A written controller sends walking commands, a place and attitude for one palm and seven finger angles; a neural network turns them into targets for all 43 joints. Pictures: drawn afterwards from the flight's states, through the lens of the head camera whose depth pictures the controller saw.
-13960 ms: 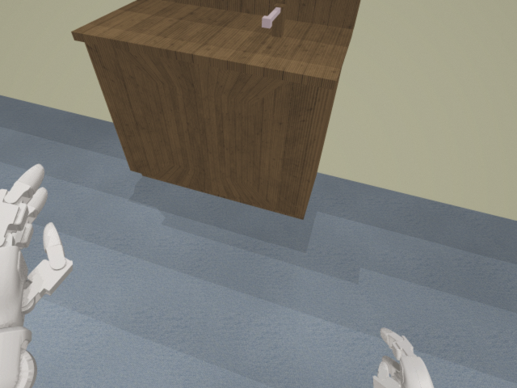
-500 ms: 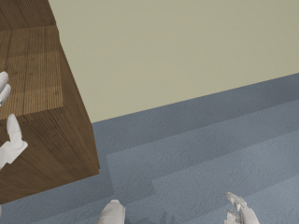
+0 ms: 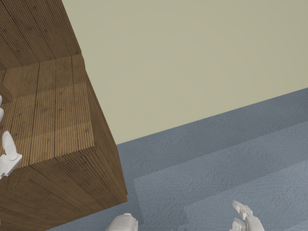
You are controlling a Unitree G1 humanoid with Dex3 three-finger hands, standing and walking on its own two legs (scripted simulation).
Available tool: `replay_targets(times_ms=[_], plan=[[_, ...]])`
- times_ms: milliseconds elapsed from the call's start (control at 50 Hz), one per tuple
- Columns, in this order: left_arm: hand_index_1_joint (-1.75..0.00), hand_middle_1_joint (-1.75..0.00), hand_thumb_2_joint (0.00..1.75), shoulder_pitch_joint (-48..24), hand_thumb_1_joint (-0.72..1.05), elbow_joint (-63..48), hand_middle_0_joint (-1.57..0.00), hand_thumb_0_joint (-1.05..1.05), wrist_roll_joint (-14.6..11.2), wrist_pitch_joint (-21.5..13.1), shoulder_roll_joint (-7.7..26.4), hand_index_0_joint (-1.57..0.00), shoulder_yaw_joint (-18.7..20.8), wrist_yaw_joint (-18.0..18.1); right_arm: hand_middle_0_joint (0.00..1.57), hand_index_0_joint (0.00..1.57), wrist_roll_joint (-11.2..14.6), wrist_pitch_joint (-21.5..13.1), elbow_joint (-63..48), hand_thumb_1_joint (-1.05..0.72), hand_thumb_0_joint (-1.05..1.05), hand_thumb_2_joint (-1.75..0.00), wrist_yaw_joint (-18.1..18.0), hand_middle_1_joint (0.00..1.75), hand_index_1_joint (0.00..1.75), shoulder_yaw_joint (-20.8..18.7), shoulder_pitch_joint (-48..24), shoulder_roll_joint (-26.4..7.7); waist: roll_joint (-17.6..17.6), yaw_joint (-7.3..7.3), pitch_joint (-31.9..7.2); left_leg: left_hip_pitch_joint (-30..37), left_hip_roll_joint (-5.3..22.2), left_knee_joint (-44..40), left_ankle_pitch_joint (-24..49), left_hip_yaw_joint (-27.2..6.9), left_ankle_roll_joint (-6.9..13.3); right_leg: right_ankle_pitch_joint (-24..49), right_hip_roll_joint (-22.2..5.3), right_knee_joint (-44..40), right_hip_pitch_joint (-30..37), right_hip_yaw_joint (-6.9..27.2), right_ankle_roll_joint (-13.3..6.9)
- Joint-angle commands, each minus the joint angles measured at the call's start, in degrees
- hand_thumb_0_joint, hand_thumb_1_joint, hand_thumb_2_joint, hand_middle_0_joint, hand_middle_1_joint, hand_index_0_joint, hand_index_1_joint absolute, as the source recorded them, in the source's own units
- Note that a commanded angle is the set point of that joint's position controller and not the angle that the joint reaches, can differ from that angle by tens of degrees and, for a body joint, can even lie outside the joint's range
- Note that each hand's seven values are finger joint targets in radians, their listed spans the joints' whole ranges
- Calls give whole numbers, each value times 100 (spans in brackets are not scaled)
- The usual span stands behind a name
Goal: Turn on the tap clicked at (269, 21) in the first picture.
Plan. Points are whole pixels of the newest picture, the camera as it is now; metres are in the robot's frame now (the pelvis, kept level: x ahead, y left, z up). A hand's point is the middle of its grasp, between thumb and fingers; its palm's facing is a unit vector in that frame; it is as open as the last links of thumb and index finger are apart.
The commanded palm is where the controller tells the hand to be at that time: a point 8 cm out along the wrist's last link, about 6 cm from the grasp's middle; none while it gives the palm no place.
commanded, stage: shuffle to correct the standing spot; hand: left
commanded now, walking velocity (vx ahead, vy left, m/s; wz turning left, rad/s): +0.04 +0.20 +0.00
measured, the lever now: out of the picture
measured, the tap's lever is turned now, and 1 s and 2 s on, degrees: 0 0 0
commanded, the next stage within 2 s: come to a stop and stand still in 0.52 s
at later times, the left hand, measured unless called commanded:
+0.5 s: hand out of the picture +0.24 +0.35 +0.17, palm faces +0.47 -0.77 -0.44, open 7.4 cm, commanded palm +0.19 +0.37 +0.18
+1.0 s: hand out of the picture +0.23 +0.40 +0.18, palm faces +0.41 -0.83 -0.38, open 7.4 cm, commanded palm +0.18 +0.44 +0.18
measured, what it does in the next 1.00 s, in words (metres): steps to the left: left foot, then right foot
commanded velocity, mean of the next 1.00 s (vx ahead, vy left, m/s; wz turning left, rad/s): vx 0.04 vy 0.04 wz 0.00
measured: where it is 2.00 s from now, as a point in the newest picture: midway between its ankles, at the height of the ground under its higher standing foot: outside the picture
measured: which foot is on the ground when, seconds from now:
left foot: up 0.00-0.08, down 0.10-0.38, up 0.40-0.68, down 0.70-1.00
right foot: down 0.00-0.10, up 0.12-0.34, down 0.36-0.70, up 0.72-0.94, down 0.96-1.00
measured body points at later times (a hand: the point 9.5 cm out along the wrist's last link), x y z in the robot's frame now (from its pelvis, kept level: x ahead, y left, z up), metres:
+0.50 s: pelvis +0.03 +0.09 +0.00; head +0.04 +0.06 +0.44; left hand +0.21 +0.39 +0.20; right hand +0.19 -0.12 -0.12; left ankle +0.03 +0.21 -0.67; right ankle +0.03 +0.00 -0.73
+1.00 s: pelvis +0.01 +0.16 +0.00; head +0.02 +0.17 +0.45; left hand +0.20 +0.45 +0.20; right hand +0.18 -0.03 -0.09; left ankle +0.05 +0.31 -0.73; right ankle +0.01 +0.10 -0.74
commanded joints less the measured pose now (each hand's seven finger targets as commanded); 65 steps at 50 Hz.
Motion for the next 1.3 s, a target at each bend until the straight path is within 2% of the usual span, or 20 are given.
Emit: replay_targets(times_ms=[0,40,80,160,320,360,400,500,640,680,700,720,800,920,1040,1060,1080,1120,1200,1280], plan=[[-30,-30,90,-1099,90,-1858,-20,0,78,-247,956,-20,118,174,20,20,0,-514,-1081,-90,0,-90,-139,30,30,-201,-719,-254,-1256,-7,-952,1202,-372,-1969,488,790,106,3465,-854,-357,572,534,-547],[-30,-30,90,-1140,90,-2591,-20,0,54,-276,1158,-20,262,213,20,20,14,-547,-1170,-90,0,-90,-212,30,30,-305,-627,-392,-237,-195,-1470,2317,-423,-2721,1266,601,192,3352,-524,1094,311,223,-258],[-30,-30,90,-880,90,-3176,-20,0,52,-464,1340,-20,501,243,20,20,-10,-564,-1344,-90,0,-90,-142,30,30,-399,-593,-568,2165,-101,-2133,3537,1448,-2807,4232,-1806,1280,-1436,445,3535,-1591,63,64],[-30,-30,90,-162,90,-3024,-20,0,-27,-420,1477,-20,963,298,20,20,-6,-490,-1199,-90,0,-90,-124,30,30,-363,-515,-431,1715,-116,-1641,2475,1202,-2976,2593,-1277,1367,-1191,167,3915,-1987,237,-39],[-30,-30,90,221,90,-1264,-20,0,-197,200,977,-20,599,198,20,20,69,-407,-1185,-90,0,-90,-199,30,30,-94,-281,-534,317,-43,-1121,979,725,-2462,566,-218,528,850,370,-597,331,-270,-4],[-30,-30,90,-127,90,-902,-20,0,-81,293,1183,-20,527,208,20,20,24,-282,-1251,-90,0,-90,-170,30,30,-66,-252,-427,-1622,-108,-871,-243,-221,-432,-975,188,65,1482,-1485,-1624,607,2595,-786],[-30,-30,90,-603,90,-631,-20,0,-88,238,782,-20,103,171,20,20,25,-282,-1034,-90,0,-90,-67,30,30,-125,-251,-603,-1839,-112,-694,-729,-81,1167,-954,-606,-127,2122,-2015,-1544,590,2786,-1098],[-30,-30,90,-1019,90,-1349,-20,0,115,-35,982,-20,56,251,20,20,-21,-233,-925,-90,0,-90,-207,30,30,63,-726,-325,-968,-73,-615,-305,106,671,-344,-259,-105,2970,-1234,-1101,388,782,-695],[-30,-30,90,-256,90,-2881,-20,0,8,-74,1302,-20,645,402,20,20,-31,-296,-1135,-90,0,-90,-324,30,30,-133,-530,-230,-113,-97,-1418,1900,-388,-2596,729,514,-75,1961,-639,-28,333,143,-408],[-30,-30,90,-190,90,-3094,-20,0,-49,-166,1287,-20,756,381,20,20,19,-307,-1252,-90,0,-90,-340,30,30,-286,-402,-530,1931,-93,-1595,2693,961,-3050,2604,-1308,451,22,389,1697,-934,-289,107],[-30,-30,90,-166,90,-2919,-20,0,-8,-202,1289,-20,708,341,20,20,-13,-312,-1238,-90,0,-90,-296,30,30,-347,-320,-536,1979,-125,-1518,2599,1533,-3398,3184,-2121,854,-1594,670,2510,-1389,87,49],[-30,-30,90,52,90,-2130,-20,0,-42,-170,1172,-20,685,283,20,20,46,-316,-1210,-90,0,-90,-280,30,30,-410,-279,-536,1225,-188,-1166,2236,1702,-3646,2557,-2319,953,-1593,795,3007,-1578,294,-1],[-30,-30,90,-3,90,-2078,-20,0,-50,-51,948,-20,587,191,20,20,16,-339,-1026,-90,0,-90,-170,30,30,-310,-327,-475,1288,-191,-1317,2129,1190,-3159,2683,-923,703,-190,562,1518,-1083,62,9],[-30,-30,90,-654,90,-2271,-20,0,-8,255,914,-20,56,111,20,20,-49,-377,-1102,-90,0,-90,-159,30,30,-75,-516,-472,1166,-87,-1101,1463,1207,-3135,1100,-790,453,438,768,-802,226,40,-37],[-30,-30,90,-691,90,-1559,-20,0,-78,446,1026,-20,188,179,20,20,-7,-248,-1013,-90,0,-90,-214,30,30,0,-608,-293,-885,-16,-803,653,-69,-809,-468,-219,-38,1245,-747,-1853,116,1855,-860],[-30,-30,90,-5794,90,-1971,-20,0,408,32,4767,-20,2900,9,20,20,-194,-652,-719,-90,0,-90,-350,30,30,-337,43,-395,-1750,19,835,516,-441,-673,205,904,-197,3113,334,-2553,-1156,1112,257],[-30,-30,90,-3214,90,504,-20,0,162,98,1882,-20,901,-331,20,20,-116,-659,-782,-90,0,-90,-365,30,30,-156,-385,-150,-1187,85,-710,833,-501,-1324,321,-109,161,3275,-196,-1415,6,1424,-280],[-30,-30,90,-1564,90,619,-20,0,-82,106,621,-20,70,-245,20,20,118,-512,-1096,-90,0,-90,-203,30,30,-178,-543,-212,-163,139,-632,1126,-190,-1990,280,16,166,3820,-471,-1215,716,1542,-380],[-30,-30,90,-1132,90,-1222,-20,0,-180,-180,428,-20,-465,-197,20,20,139,-515,-1269,-90,0,-90,10,30,30,-209,-478,-452,-101,133,-1373,2037,65,-3114,1218,-379,468,1872,84,-1010,816,1041,329],[-30,-30,90,-748,90,-2257,-20,0,-56,-263,1130,-20,183,-19,20,20,42,-487,-1465,-90,0,-90,-10,30,30,-165,-773,-500,609,131,-1165,1023,678,-3605,187,-1209,658,622,335,-514,848,763,-13]])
